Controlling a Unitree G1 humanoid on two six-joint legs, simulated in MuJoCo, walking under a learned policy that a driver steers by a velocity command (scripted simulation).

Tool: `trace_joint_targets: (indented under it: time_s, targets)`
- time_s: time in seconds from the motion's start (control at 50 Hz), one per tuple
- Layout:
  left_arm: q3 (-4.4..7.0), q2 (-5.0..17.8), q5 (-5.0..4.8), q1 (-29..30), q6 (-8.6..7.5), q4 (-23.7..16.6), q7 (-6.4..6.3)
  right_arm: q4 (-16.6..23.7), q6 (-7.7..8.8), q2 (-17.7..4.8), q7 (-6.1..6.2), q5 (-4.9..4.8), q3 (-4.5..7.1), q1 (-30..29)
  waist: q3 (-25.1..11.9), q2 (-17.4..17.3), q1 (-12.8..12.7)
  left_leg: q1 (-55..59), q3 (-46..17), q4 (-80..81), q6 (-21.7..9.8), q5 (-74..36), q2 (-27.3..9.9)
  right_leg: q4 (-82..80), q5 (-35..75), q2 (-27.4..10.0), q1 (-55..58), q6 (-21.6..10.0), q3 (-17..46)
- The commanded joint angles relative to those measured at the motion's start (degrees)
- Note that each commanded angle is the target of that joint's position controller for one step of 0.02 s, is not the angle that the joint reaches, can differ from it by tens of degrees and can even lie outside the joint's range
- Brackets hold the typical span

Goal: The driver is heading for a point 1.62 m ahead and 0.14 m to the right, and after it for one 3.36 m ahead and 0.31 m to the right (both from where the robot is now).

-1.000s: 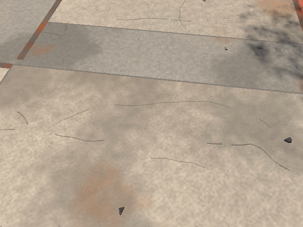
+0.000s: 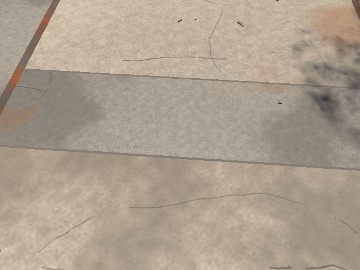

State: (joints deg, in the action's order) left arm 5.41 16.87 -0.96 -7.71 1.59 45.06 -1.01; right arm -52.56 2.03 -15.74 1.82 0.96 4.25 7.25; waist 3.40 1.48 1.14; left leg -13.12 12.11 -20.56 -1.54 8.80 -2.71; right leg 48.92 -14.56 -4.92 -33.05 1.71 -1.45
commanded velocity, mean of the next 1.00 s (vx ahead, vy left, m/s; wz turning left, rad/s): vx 0.30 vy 0.00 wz -0.24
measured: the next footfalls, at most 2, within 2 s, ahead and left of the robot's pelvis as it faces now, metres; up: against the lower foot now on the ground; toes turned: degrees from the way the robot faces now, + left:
right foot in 0.14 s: +0.11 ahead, -0.14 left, +0.00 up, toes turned -9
left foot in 0.62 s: +0.22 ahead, +0.08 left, +0.00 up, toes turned -11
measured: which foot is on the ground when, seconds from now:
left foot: down 0.00-0.14, up 0.16-0.60, down 0.62-1.00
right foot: up 0.00-0.12, down 0.14-0.62, up 0.64-1.00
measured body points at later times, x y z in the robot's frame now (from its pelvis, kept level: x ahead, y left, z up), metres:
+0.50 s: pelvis +0.09 -0.04 +0.00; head +0.10 -0.05 +0.45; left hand +0.25 +0.21 -0.10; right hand +0.17 -0.34 -0.11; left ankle +0.17 +0.10 -0.72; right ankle +0.07 -0.13 -0.74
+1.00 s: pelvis +0.29 -0.05 +0.00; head +0.33 -0.04 +0.44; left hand +0.57 +0.12 -0.10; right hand +0.18 -0.30 -0.13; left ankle +0.18 +0.09 -0.74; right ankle +0.44 -0.24 -0.70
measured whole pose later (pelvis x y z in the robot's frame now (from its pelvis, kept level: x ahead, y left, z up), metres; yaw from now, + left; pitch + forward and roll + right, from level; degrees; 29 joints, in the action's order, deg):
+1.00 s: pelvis +0.29 -0.05 +0.00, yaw -13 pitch +3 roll +0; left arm 3.3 14.8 -1.3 -2.1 -4.1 41.0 1.7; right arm -57.5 4.4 -14.4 0.2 -0.9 2.4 23.2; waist 1.2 2.1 6.2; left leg 3.9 1.7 -11.5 -1.1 18.0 0.6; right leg 32.3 1.8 -3.9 -36.1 -0.3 -0.1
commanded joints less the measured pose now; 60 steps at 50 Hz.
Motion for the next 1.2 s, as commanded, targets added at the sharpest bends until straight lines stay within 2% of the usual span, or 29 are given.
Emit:
trace_joint_targets:
  time_s: [0.02, 0.12, 0.14, 0.16, 0.18, 0.2, 0.22, 0.24, 0.26, 0.32, 0.4, 0.52, 0.6, 0.62, 0.64, 0.66, 0.68, 0.76, 0.84, 0.9, 1.02, 1.06, 1.08, 1.1, 1.12, 1.14, 1.16, 1.18, 1.2]
  targets:
    - [0.81, 3.45, 0.17, -1.73, 0.62, -3.65, 1.24, 4.06, -0.20, -10.10, 0.49, -0.89, 2.09, -4.52, -7.35, -7.63, -1.70, 2.80, -6.14, 6.76, -9.94, -14.89, -16.22, -4.76, 1.99, -0.34, 8.30, -1.07, -0.29]
    - [2.07, 5.46, 0.63, -2.45, 1.42, -5.09, 2.12, 2.98, -1.96, -10.59, 0.07, -2.70, 2.57, -2.21, -6.93, -5.60, -3.04, 5.24, -3.93, -5.11, -3.64, -8.99, -15.23, -20.42, 5.91, 3.17, 16.81, -5.40, -2.95]
    - [3.58, 9.82, 0.73, -5.56, 1.19, -4.65, 1.23, 2.01, -2.14, -8.58, -0.29, -1.57, 2.21, 1.42, -8.42, 2.60, -3.03, 0.42, -0.06, -16.29, 0.56, -3.00, -10.54, -25.46, 22.39, 0.17, 24.73, -8.15, 3.70]
    - [4.79, 16.53, 1.02, -7.33, 1.10, -5.40, 0.00, 4.64, -1.89, -5.23, -0.80, 1.28, 1.14, -0.25, -8.70, 19.22, -1.29, -18.53, 2.47, -35.58, 6.00, 27.17, -1.88, -24.88, 46.83, -13.29, 35.49, -16.43, 23.43]
    - [3.92, 15.31, 2.50, -8.30, -0.32, -6.18, 0.76, 6.24, -1.62, -6.01, -0.74, 0.54, 1.26, -3.73, -14.42, 13.99, -4.10, -24.50, -9.61, -46.46, 6.54, 33.25, 2.30, -27.01, 41.12, -17.78, 35.24, -24.67, 31.95]
    - [3.46, 13.50, 2.29, -7.02, -1.62, -6.38, 1.31, 6.55, -1.69, -7.86, -0.62, -1.12, 1.77, -6.25, -13.34, 7.71, -4.37, -26.49, -13.16, -50.00, 5.55, 29.18, 1.25, -27.94, 38.52, -14.95, 34.75, -22.99, 26.98]
    - [3.03, 11.79, 1.42, -3.96, -2.37, -6.47, 0.92, 6.02, -1.78, -7.74, -0.29, -1.78, 1.84, -5.37, -11.80, 5.45, -2.52, -27.48, -14.12, -48.98, 4.63, 23.58, -0.02, -27.65, 34.45, -12.31, 33.25, -19.39, 21.99]
    - [2.35, 9.25, 0.32, -2.68, -2.45, -6.56, 0.47, 4.79, -1.77, -8.24, -0.05, -1.31, 2.09, -4.01, -12.20, 3.03, -1.69, -26.96, -14.73, -46.18, 4.17, 19.48, -1.51, -28.56, 23.62, -10.41, 32.04, -16.63, 20.03]
    - [1.80, 7.87, -0.21, -1.53, -2.27, -6.52, 0.04, 4.53, -1.75, -8.92, -0.11, -1.03, 2.41, -3.63, -11.74, 3.77, -0.92, -24.94, -14.61, -43.61, 3.84, 15.93, -2.05, -30.59, 12.86, -9.27, 29.25, -15.46, 19.18]
    - [1.06, 6.88, 0.79, -2.44, -2.97, -6.28, -0.63, 4.28, -0.96, -7.37, -1.04, -1.48, 2.11, -4.63, -9.42, 6.29, -1.53, -22.37, -13.54, -35.31, 3.04, 8.42, -1.28, -36.97, -8.22, -7.60, 26.38, -15.03, 20.10]
    - [1.32, 8.48, 1.01, -4.38, -4.36, -4.34, -0.71, 4.00, 0.99, -5.62, -1.97, -1.28, 1.13, -7.09, -6.25, 5.88, -2.97, -18.17, -13.02, -21.15, 2.68, 4.78, -0.68, -38.93, -7.00, -7.37, 25.57, -14.39, 18.19]
    - [1.40, 9.22, 0.34, -6.38, -4.48, -2.51, 0.29, 3.36, 2.65, -6.41, -3.15, -2.19, 0.57, -7.24, -3.27, 5.56, -3.81, -12.99, -11.36, -12.82, 0.74, 5.75, -0.09, -38.63, -12.00, -8.43, 23.13, -14.31, 19.52]
    - [0.25, 6.02, 0.15, -4.84, -3.87, -2.21, 0.58, -1.10, 3.54, -6.60, -3.25, -2.07, 0.85, 2.92, -4.76, 3.44, 1.56, 3.58, -9.95, -6.18, -1.48, 3.85, 1.25, -30.67, -13.31, -4.33, 14.72, -11.50, 16.32]
    - [-0.81, 2.65, 0.46, -3.35, -4.00, -2.87, 0.64, -2.69, 3.74, -8.82, -2.80, -1.88, 1.42, 8.89, -5.55, -0.81, 3.86, 10.46, -17.55, -2.64, -3.42, 8.30, -4.43, -20.84, -11.67, -0.64, 8.58, -9.04, 12.30]
    - [-1.56, -0.80, 0.50, -2.95, -5.01, -4.90, 0.74, -3.52, 3.52, -14.37, -2.30, -1.56, 2.58, 13.30, -6.48, -13.93, 3.59, 19.80, -35.17, 4.39, -9.04, 18.69, -14.52, -2.95, -12.63, 6.92, -4.97, -4.90, 2.59]
    - [-0.72, 3.38, -0.37, -1.07, -6.07, -6.46, 0.42, -3.85, 3.75, -14.95, -2.74, -1.14, 2.82, 16.00, -5.12, -16.58, 5.70, 21.32, -49.95, 9.67, -15.33, 28.69, -20.65, 9.15, -20.13, 7.54, -15.42, -4.01, 4.25]
    - [0.07, 6.24, -1.21, -1.35, -6.70, -6.04, 0.53, -2.70, 4.15, -11.43, -2.74, -1.23, 1.74, 13.13, -2.42, -11.56, 4.31, 20.23, -48.10, 9.43, -14.67, 31.72, -19.60, 14.95, -15.82, 3.89, -19.36, -4.69, 7.56]
    - [0.12, 4.53, 0.32, -0.19, -6.74, -5.57, 0.85, -0.53, 4.13, -7.06, -2.65, -0.98, 0.13, 7.84, -0.36, -8.11, 1.39, 12.45, -31.65, 12.05, -9.52, 12.90, -12.49, 9.98, 0.68, -1.24, -15.12, -3.71, 5.45]
    - [-0.79, 1.56, 0.46, 3.49, -6.35, -6.74, 1.00, -1.23, 3.88, -8.11, -1.70, -1.24, 0.16, 10.24, -0.71, -6.68, 1.95, 10.21, -21.27, 13.15, -8.91, -6.44, -8.97, -1.70, 10.53, -0.53, -10.20, -1.03, 2.32]
    - [-1.65, -0.12, -0.02, 8.34, -6.52, -7.95, 1.78, -1.80, 3.53, -8.73, -1.36, -1.60, 0.12, 13.19, 0.11, -6.66, 3.79, 8.85, -17.07, 13.51, -8.18, -9.62, -7.81, -11.76, 16.98, 0.97, -5.06, -0.87, 0.36]
    - [-1.70, 1.57, -0.54, 13.81, -7.03, -10.28, 3.81, -3.23, 2.00, -9.66, -1.21, -2.27, 0.53, 17.27, 2.36, -6.99, 3.59, 16.78, -16.95, 9.80, -7.67, -16.82, -12.42, -19.93, 14.30, 2.47, -2.70, -4.02, 0.39]
    - [-0.50, 4.40, -0.20, 8.07, -7.04, -8.96, 3.71, -2.90, 1.53, -11.14, -1.04, -2.30, 1.08, 16.13, -2.13, -8.56, -0.60, 18.59, -15.51, 2.14, -6.47, -35.65, -12.34, -20.45, 10.76, 5.13, 7.12, -6.31, -1.43]
    - [0.81, 6.65, -0.17, -0.76, -6.90, -6.27, 3.29, -2.63, 1.16, -10.75, -0.97, -2.18, 0.92, 15.30, -7.49, -8.08, -5.41, 16.49, -13.39, -7.62, -5.15, -43.00, -10.15, -21.52, 11.80, 6.61, 19.04, -8.26, -2.72]
    - [1.88, 9.30, 0.19, -11.40, -6.59, -3.59, 2.59, -1.48, 1.16, -9.27, -0.90, -1.41, 0.25, 14.81, -14.99, -6.08, -9.85, 5.51, -12.33, -21.86, -3.43, -33.79, -7.93, -18.34, 12.57, 0.94, 37.29, -11.02, 3.03]
    - [3.12, 15.46, 1.12, -17.09, -6.36, -1.99, 2.42, 0.19, 2.28, -1.47, -1.50, -0.93, -2.10, 21.68, -25.34, 9.40, -7.18, -18.24, -10.74, -46.17, 0.46, -1.43, 2.06, -20.73, 2.40, -15.24, 60.66, -20.53, 30.55]
    - [1.67, 10.55, 0.70, -17.90, -6.09, -1.52, 2.51, -0.94, 3.92, -4.20, -2.03, -1.95, -1.59, 20.15, -29.18, 11.65, -8.22, -24.76, -18.96, -54.33, 0.08, 23.56, 4.25, -30.20, -3.63, -18.39, 60.35, -22.00, 44.58]
    - [0.59, 7.99, 0.48, -12.82, -6.14, -1.71, 2.43, 1.41, 4.74, -8.95, -2.32, -3.62, -0.10, 13.70, -17.93, 8.59, -7.64, -30.10, -18.54, -57.19, -0.84, 20.93, 0.63, -31.53, -4.38, -15.73, 52.17, -18.57, 35.65]
    - [0.05, 6.42, 0.46, -8.39, -6.20, -2.33, 2.34, 2.43, 5.08, -8.74, -2.18, -3.80, -0.18, 9.79, -11.56, 4.48, -6.04, -29.55, -16.71, -54.92, -1.23, 15.58, -2.18, -33.03, -0.07, -13.26, 42.54, -16.86, 27.73]
    - [-0.45, 4.85, 0.79, -5.17, -6.39, -2.39, 2.54, 2.56, 4.88, -7.88, -1.88, -2.89, -0.01, 8.46, -7.17, 1.57, -4.01, -27.47, -15.85, -51.06, -0.93, 11.85, -4.08, -35.03, 4.60, -10.83, 34.19, -15.95, 22.11]
Velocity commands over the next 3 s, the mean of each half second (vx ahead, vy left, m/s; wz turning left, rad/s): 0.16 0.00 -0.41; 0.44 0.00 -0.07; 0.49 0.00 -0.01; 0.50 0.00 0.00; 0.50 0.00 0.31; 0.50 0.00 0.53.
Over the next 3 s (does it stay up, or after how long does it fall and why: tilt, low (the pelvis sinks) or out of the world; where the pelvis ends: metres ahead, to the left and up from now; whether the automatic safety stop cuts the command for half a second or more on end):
stays up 1.41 -0.19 0.00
